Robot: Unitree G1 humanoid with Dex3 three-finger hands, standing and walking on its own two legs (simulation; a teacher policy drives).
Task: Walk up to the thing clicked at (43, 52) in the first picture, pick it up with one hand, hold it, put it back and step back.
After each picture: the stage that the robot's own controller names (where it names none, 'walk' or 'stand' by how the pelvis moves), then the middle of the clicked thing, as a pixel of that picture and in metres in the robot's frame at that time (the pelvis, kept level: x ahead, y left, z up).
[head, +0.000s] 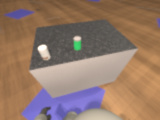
stand; (44, 52) +0.48 +0.42 +0.03
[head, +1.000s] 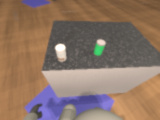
walk; (61, 53) +0.45 +0.23 +0.06
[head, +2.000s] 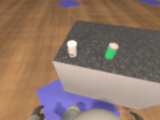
stand; (72, 49) +0.51 +0.19 +0.06
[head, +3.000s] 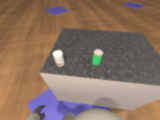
walk; (59, 58) +0.44 +0.26 +0.03
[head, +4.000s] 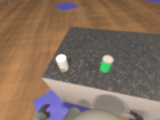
stand; (62, 63) +0.38 +0.23 +0.04
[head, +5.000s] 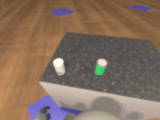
stand; (59, 67) +0.37 +0.24 +0.02
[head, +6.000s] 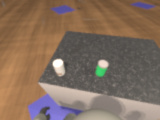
stand; (59, 67) +0.36 +0.24 +0.02
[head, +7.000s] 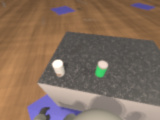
stand; (59, 68) +0.35 +0.24 +0.02
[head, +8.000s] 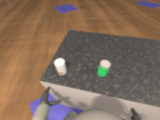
rise first; (61, 67) +0.36 +0.24 +0.03
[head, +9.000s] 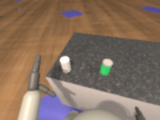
rise first; (65, 64) +0.39 +0.24 +0.03
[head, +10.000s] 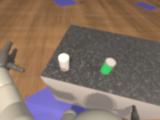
go down; (64, 62) +0.38 +0.20 +0.04
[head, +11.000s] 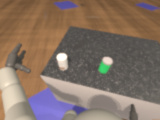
go down; (62, 62) +0.40 +0.22 +0.04
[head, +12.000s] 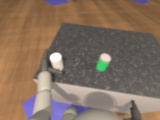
close; (57, 62) +0.37 +0.23 +0.06
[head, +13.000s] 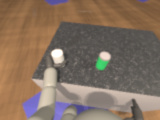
lift; (58, 59) +0.39 +0.22 +0.07
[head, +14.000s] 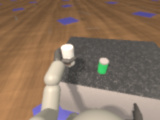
lift; (68, 55) +0.34 +0.16 +0.21
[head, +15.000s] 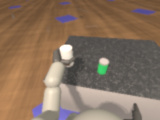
hold; (67, 56) +0.34 +0.17 +0.20
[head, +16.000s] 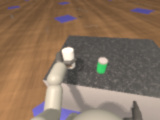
hold; (68, 58) +0.35 +0.16 +0.17
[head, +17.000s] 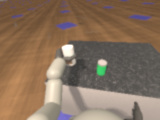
hold; (69, 55) +0.36 +0.16 +0.21
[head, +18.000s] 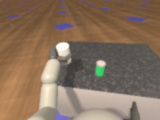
crouch; (64, 54) +0.34 +0.17 +0.23
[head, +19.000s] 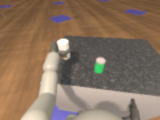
lower; (64, 49) +0.42 +0.18 +0.19
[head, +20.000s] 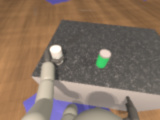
lower; (57, 55) +0.42 +0.23 +0.08
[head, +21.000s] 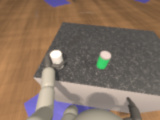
lower; (57, 60) +0.38 +0.23 +0.08
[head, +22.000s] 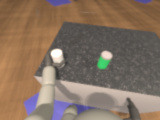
lower; (58, 59) +0.39 +0.23 +0.08
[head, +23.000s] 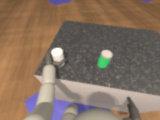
lower; (58, 57) +0.40 +0.23 +0.08
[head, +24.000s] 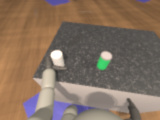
open; (58, 60) +0.38 +0.22 +0.08
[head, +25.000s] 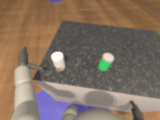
sink last; (58, 61) +0.37 +0.22 +0.07
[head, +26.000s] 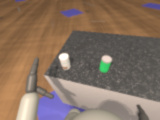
sink last; (65, 61) +0.40 +0.24 +0.05
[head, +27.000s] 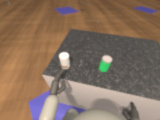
stand; (64, 60) +0.41 +0.23 +0.05
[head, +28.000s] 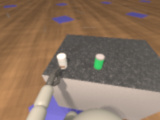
stand; (62, 61) +0.45 +0.24 +0.04
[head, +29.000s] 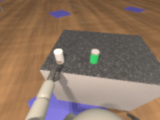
stand; (59, 56) +0.49 +0.27 +0.03
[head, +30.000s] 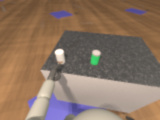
stand; (60, 56) +0.49 +0.26 +0.02
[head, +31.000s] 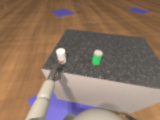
stand; (61, 56) +0.49 +0.26 +0.03
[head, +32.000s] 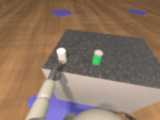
stand; (62, 56) +0.49 +0.25 +0.03
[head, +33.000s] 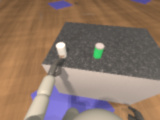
walk; (61, 50) +0.52 +0.23 +0.04
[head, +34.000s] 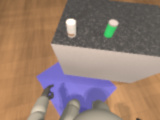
walk; (71, 28) +0.63 +0.18 +0.05
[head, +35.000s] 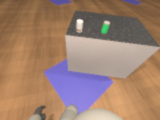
walk; (79, 26) +0.90 +0.21 +0.04
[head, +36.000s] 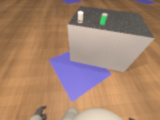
stand; (80, 17) +1.12 +0.24 +0.05
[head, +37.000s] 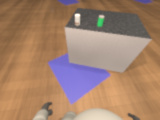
stand; (77, 19) +1.10 +0.24 +0.03
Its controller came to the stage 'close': yes
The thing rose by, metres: 0.26
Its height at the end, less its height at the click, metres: +0.00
